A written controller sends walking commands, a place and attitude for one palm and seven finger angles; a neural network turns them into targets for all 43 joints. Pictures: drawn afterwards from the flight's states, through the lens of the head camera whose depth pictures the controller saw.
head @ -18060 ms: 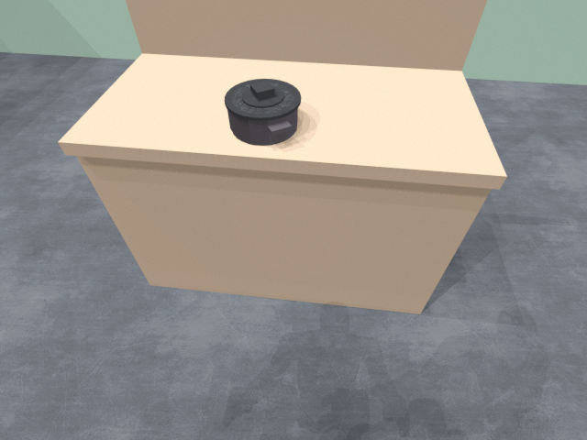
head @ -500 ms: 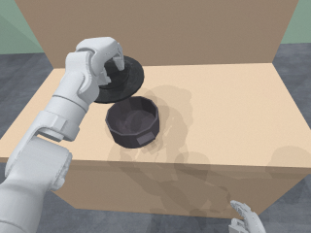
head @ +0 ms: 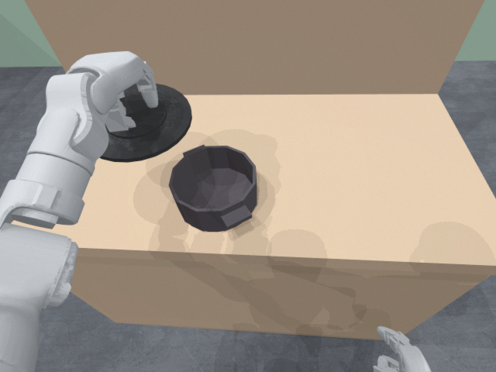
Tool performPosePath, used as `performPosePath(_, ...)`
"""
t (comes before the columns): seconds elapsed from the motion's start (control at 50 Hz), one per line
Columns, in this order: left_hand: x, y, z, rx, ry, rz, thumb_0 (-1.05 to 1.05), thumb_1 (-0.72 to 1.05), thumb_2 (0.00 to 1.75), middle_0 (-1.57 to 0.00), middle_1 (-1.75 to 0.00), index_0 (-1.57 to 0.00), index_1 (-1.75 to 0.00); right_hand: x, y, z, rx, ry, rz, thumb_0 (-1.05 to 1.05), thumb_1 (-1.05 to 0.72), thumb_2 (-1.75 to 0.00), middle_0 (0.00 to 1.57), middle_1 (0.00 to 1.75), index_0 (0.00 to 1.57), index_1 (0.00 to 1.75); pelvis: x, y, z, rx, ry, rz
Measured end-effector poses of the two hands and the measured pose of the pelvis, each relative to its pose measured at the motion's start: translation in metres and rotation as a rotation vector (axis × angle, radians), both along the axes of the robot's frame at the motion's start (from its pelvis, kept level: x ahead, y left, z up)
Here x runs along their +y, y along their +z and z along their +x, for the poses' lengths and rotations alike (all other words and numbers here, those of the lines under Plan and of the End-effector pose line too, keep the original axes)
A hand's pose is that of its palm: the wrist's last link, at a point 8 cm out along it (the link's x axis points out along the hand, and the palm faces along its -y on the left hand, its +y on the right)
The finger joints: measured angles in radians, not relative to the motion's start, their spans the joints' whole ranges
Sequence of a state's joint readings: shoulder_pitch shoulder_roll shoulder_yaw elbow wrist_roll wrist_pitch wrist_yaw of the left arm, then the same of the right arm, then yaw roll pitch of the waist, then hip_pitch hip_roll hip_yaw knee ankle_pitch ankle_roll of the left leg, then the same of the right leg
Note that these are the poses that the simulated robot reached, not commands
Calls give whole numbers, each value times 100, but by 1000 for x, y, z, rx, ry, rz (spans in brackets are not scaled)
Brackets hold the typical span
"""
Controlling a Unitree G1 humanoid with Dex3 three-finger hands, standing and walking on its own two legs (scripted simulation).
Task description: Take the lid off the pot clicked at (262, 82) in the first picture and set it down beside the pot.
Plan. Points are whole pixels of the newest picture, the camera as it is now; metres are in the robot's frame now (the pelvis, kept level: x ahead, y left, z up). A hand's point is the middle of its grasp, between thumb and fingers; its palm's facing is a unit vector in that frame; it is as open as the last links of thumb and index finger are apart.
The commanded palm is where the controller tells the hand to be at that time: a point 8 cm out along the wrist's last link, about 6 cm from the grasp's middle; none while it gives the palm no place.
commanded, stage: move the lid sideways beside the pot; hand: left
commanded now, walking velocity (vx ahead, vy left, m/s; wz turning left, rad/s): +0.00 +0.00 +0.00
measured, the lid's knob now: (132, 107) +0.48 +0.20 +0.18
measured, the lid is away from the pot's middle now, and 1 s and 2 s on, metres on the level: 0.11 0.23 0.25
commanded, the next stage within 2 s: lower the lid onto the table in 1.26 s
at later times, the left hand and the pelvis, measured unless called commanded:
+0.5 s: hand (86, 114) +0.44 +0.25 +0.20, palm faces -0.26 -0.01 -0.97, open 7.6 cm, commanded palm +0.43 +0.25 +0.28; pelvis -0.01 +0.02 +0.00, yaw +1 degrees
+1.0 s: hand (47, 115) +0.44 +0.31 +0.20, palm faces -0.27 -0.02 -0.96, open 7.6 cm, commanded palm +0.43 +0.31 +0.28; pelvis +0.00 +0.02 +0.00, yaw +1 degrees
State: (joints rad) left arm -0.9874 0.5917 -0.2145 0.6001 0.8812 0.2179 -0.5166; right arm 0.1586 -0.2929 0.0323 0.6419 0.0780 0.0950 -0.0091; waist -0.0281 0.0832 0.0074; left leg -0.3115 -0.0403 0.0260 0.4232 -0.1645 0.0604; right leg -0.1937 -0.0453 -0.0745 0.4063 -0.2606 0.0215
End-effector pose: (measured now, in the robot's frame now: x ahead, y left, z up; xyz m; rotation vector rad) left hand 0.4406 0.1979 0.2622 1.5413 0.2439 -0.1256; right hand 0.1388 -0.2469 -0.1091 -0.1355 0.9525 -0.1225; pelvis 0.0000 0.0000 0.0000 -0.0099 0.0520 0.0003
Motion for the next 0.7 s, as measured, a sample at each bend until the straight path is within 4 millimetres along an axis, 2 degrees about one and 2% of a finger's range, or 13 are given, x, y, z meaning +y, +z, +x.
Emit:
performPosePath(0.32,38,0,-5,10,10,13,5,18,89,-62,-82,-71,-87,11,1,-7,31,2,-19,1,-91,-90,20,30,20,30,13,0,-5,12,10,-10)
performPosePath(0.54,57,-1,-4,25,27,20,5,18,89,-62,-82,-71,-87,13,-1,-24,71,-14,-36,1,-91,-90,20,30,20,30,19,-1,-8,19,13,-15)
performPosePath(0.7,79,-3,1,46,71,12,5,18,89,-62,-82,-71,-87,9,-1,-38,109,-44,-53,1,-91,-90,20,30,20,30,20,-1,-7,27,6,-18)
